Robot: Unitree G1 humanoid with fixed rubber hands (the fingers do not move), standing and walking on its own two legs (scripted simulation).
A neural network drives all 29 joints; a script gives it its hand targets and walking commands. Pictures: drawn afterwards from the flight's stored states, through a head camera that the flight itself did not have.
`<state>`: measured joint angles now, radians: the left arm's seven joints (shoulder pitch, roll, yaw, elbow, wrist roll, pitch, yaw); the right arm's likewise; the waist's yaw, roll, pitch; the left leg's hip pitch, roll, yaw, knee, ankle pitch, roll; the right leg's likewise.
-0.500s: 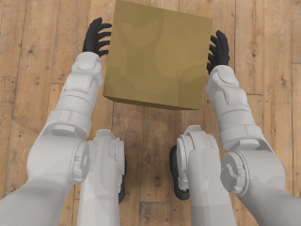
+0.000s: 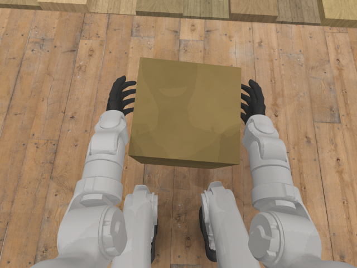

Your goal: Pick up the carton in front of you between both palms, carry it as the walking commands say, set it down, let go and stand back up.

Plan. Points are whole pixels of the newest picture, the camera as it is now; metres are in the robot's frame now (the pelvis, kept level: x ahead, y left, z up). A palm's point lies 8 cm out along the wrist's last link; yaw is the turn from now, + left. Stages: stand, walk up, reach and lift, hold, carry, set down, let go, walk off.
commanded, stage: reach and lift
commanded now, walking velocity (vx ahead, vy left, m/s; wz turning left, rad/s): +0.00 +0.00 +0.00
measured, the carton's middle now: (182, 123) +0.45 -0.01 -0.13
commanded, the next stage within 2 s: hold in 2.00 s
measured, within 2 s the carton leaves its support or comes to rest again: neither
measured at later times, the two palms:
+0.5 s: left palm (83, 96) +0.41 +0.14 +0.11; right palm (294, 95) +0.41 -0.16 +0.11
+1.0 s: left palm out of the picture +0.38 +0.15 +0.26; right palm out of the picture +0.38 -0.15 +0.26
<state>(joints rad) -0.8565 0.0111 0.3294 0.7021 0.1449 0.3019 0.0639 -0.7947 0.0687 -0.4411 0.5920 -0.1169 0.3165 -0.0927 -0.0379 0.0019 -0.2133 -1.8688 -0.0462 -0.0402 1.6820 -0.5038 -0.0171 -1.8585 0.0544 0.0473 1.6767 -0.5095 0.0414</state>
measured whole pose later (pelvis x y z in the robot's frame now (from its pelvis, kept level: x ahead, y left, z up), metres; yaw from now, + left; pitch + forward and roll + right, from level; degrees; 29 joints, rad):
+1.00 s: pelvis +0.09 +0.00 +0.24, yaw +1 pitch +1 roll +0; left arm -0.24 -0.15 0.24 0.38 0.22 0.52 0.04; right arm -0.26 0.15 -0.27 0.39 -0.23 0.53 -0.02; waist -0.01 0.00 -0.08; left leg -0.30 -0.02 -0.06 0.54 -0.26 -0.01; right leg -0.29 0.02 0.06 0.54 -0.26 0.01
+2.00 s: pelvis +0.09 +0.00 +0.26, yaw +0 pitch -6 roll +0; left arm -0.25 -0.15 0.21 0.26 0.27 0.69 0.00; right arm -0.27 0.15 -0.23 0.28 -0.28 0.68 0.01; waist 0.00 0.00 0.03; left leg -0.07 -0.01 -0.05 0.36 -0.19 0.00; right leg -0.06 0.02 0.07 0.36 -0.20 0.00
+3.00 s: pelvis +0.09 +0.00 +0.26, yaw +0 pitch -8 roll +0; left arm -0.24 -0.15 0.20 0.20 0.27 0.77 0.00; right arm -0.27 0.15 -0.22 0.22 -0.28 0.76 0.01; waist 0.00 0.00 0.04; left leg -0.03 -0.01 -0.05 0.35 -0.18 0.00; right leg -0.03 0.02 0.07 0.35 -0.19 0.01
